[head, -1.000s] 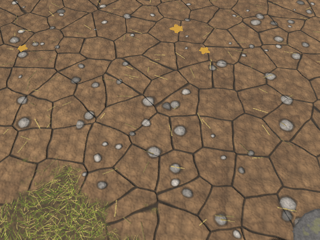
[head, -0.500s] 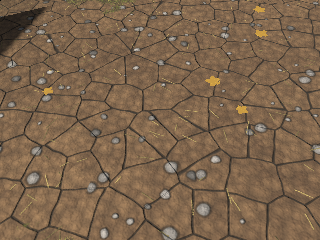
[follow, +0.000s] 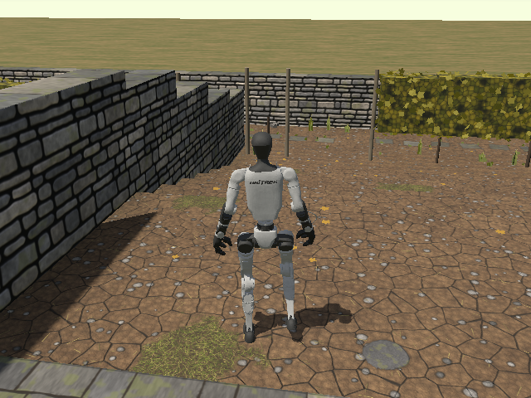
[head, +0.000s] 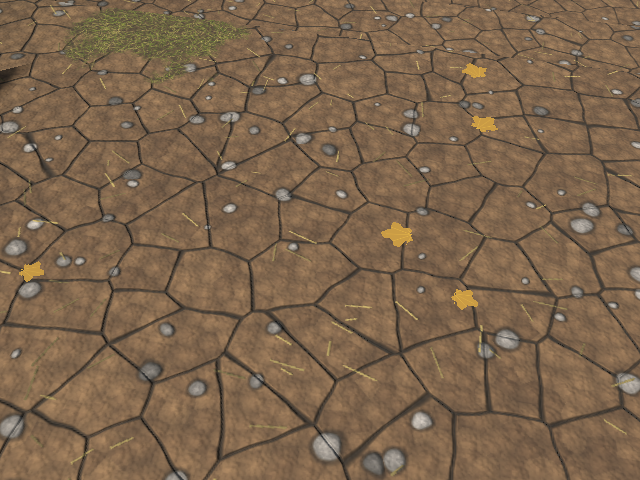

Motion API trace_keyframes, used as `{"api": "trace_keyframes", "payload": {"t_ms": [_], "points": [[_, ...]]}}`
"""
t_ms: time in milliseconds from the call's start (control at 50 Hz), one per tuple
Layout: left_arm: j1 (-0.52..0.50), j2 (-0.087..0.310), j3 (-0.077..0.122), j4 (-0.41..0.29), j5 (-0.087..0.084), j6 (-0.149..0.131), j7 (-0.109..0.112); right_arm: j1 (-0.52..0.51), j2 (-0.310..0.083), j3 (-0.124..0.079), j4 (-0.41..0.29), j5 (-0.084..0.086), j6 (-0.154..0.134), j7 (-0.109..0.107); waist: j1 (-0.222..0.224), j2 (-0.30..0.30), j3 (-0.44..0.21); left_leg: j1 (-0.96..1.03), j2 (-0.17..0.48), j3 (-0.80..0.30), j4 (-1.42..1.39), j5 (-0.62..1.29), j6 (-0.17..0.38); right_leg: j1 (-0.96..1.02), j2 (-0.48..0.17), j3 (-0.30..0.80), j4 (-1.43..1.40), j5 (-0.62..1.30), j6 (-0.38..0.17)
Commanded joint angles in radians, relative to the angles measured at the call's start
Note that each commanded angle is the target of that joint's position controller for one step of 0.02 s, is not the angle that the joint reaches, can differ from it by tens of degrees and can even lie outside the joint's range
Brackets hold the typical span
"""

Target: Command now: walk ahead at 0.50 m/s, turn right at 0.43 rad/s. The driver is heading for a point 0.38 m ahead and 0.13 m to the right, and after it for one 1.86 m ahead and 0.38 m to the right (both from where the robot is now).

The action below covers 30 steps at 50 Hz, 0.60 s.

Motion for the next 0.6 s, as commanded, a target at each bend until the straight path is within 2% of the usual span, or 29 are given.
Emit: {"api": "trace_keyframes", "payload": {"t_ms": [20,100,140,200,240,280,300,320,340,360,380,400,420,440,460,480,520,560,600], "points": [[-0.005,0.026,0.013,-0.072,0.003,0.009,-0.003,-0.004,-0.122,-0.033,-0.029,-0.009,-0.021,-0.007,0.011,0.131,0.035,0.116,0.27,-0.173,-0.225,0.217,0.145,-0.183,-0.057,0.067,-0.016,0.121,0.011],[-0.099,0.004,0.007,-0.117,0.009,0.011,-0.021,0.015,-0.147,-0.041,-0.001,-0.007,-0.014,-0.023,-0.002,0.113,0.06,0.128,0.256,-0.039,-0.241,0.268,0.131,-0.179,-0.049,0.04,-0.222,0.29,0.018],[-0.175,-0.006,-0.001,-0.147,0.013,0.011,-0.034,0.034,-0.162,-0.045,0.01,-0.001,-0.01,-0.029,-0.028,0.103,0.084,0.131,0.256,0.012,-0.248,0.26,0.122,-0.153,-0.044,-0.004,-0.317,0.346,0.011],[-0.27,-0.012,-0.009,-0.197,0.012,0.012,-0.053,0.084,-0.181,-0.053,0.033,0.011,0.004,-0.032,-0.059,0.091,0.117,0.212,0.281,0.055,-0.226,0.282,0.113,-0.163,-0.036,-0.046,-0.409,0.323,-0.013],[-0.305,-0.003,-0.008,-0.227,0.009,0.013,-0.065,0.102,-0.193,-0.058,0.045,0.02,0.018,-0.031,-0.06,0.098,0.124,0.278,0.299,0.078,-0.18,0.363,0.1,-0.16,-0.022,-0.077,-0.446,0.249,-0.037],[-0.287,0.022,0.003,-0.245,0.009,0.014,-0.072,0.089,-0.222,-0.065,0.042,0.027,0.031,-0.036,-0.029,0.129,0.089,0.312,0.304,0.109,-0.078,0.656,0.081,-0.067,0.028,-0.134,-0.461,0.148,-0.074],[-0.237,0.045,0.016,-0.242,0.007,0.016,-0.073,0.082,-0.24,-0.069,0.038,0.03,0.039,-0.04,0.005,0.151,0.048,0.319,0.301,0.122,0.017,0.834,0.07,0.02,0.068,-0.166,-0.456,0.093,-0.095],[-0.122,0.084,0.038,-0.218,0.003,0.016,-0.07,0.07,-0.25,-0.071,0.035,0.031,0.048,-0.043,0.073,0.153,-0.016,0.296,0.281,0.14,0.181,0.936,0.052,0.175,0.113,-0.186,-0.49,0.088,-0.124],[0.041,0.149,0.074,-0.175,0.003,0.02,-0.056,0.069,-0.244,-0.065,0.029,0.031,0.049,-0.046,0.154,0.123,-0.101,0.165,0.24,0.158,0.413,0.841,0.013,0.446,0.138,-0.152,-0.555,0.151,-0.164],[0.14,0.258,0.103,-0.153,0.002,0.03,-0.029,0.103,-0.161,-0.039,-0.008,-0.004,0.035,-0.042,0.142,-0.081,-0.189,-0.188,0.153,0.155,0.769,0.236,-0.041,0.772,-0.086,0.217,-0.571,0.154,-0.258],[0.106,0.298,0.097,-0.187,0.005,0.017,-0.033,0.137,-0.086,-0.007,-0.052,0.002,-0.009,-0.026,0.07,-0.19,-0.337,-0.484,-0.042,-0.067,1.035,-0.408,-0.073,0.975,-0.287,0.782,-0.755,0.006,-0.441],[0.124,0.208,0.07,-0.184,0.014,0.008,-0.037,0.004,-0.172,-0.028,-0.077,0.042,-0.042,-0.012,0.135,-0.06,-0.295,-0.597,0.012,-0.194,1.064,-0.35,-0.047,0.959,-0.263,0.712,-0.814,0.001,-0.379],[0.086,0.163,0.058,-0.18,0.013,-0.002,-0.036,-0.044,-0.173,-0.026,-0.093,0.057,-0.056,-0.008,0.115,-0.041,-0.17,-0.627,0.053,-0.18,1.006,-0.265,-0.021,0.833,-0.225,0.554,-0.809,0.059,-0.336],[0.009,0.133,0.048,-0.194,0.009,-0.006,-0.035,-0.043,-0.164,-0.026,-0.08,0.036,-0.059,-0.016,0.062,0.042,-0.092,-0.568,0.098,-0.178,0.911,-0.193,-0.018,0.669,-0.176,0.44,-0.814,0.137,-0.298],[-0.053,0.094,0.036,-0.211,0.014,-0.007,-0.032,-0.034,-0.18,-0.038,-0.071,0.013,-0.05,-0.023,0.024,0.035,-0.05,-0.494,0.124,-0.177,0.832,-0.154,-0.023,0.541,-0.142,0.36,-0.831,0.223,-0.278],[-0.082,0.083,0.031,-0.229,0.024,-0.008,-0.029,-0.015,-0.181,-0.042,-0.07,0.008,-0.035,-0.021,-0.006,0.017,-0.036,-0.431,0.136,-0.182,0.8,-0.128,-0.03,0.458,-0.121,0.331,-0.857,0.264,-0.276],[-0.079,0.102,0.036,-0.232,0.022,-0.014,-0.02,-0.01,-0.155,-0.04,-0.081,-0.002,-0.013,-0.021,-0.023,0.017,-0.024,-0.394,0.131,-0.163,0.723,-0.097,-0.058,0.371,-0.102,0.288,-0.884,0.345,-0.287],[-0.053,0.119,0.039,-0.223,0.02,-0.017,-0.006,-0.055,-0.131,-0.031,-0.098,-0.006,-0.003,-0.021,-0.014,0.012,-0.002,-0.41,0.123,-0.143,0.605,0.003,-0.084,0.334,-0.084,0.219,-0.9,0.397,-0.276],[-0.029,0.117,0.037,-0.21,0.019,-0.014,0.003,-0.128,-0.111,-0.02,-0.115,-0.007,-0.004,-0.016,0.014,-0.006,0.022,-0.384,0.102,-0.128,0.436,0.15,-0.09,0.313,-0.044,0.151,-0.887,0.456,-0.235]]}}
